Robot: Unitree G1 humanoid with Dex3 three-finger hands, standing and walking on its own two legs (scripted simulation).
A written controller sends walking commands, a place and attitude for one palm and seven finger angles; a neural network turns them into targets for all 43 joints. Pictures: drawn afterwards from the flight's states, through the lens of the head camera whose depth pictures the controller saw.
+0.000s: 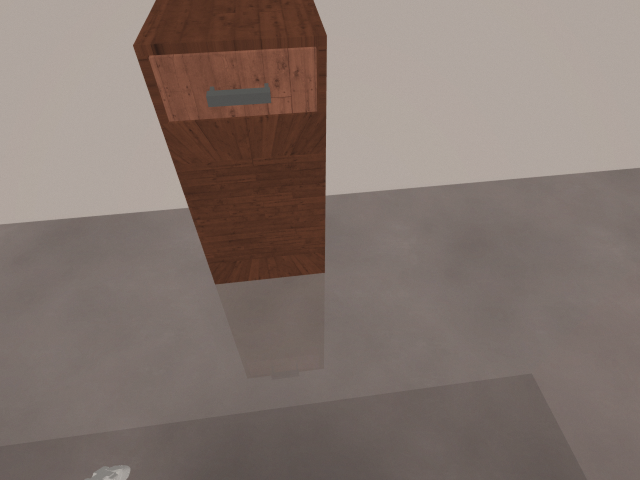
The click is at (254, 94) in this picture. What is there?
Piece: drawer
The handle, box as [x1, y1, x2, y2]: [206, 83, 270, 106]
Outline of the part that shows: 269,87 267,83 264,83 264,86 262,88 215,90 213,86 210,87 210,89 206,93 208,106 270,102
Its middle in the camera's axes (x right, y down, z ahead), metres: -0.20 -0.36 +0.94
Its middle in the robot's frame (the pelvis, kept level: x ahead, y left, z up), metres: +0.94 +0.25 +0.03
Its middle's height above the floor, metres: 0.80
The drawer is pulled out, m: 0.00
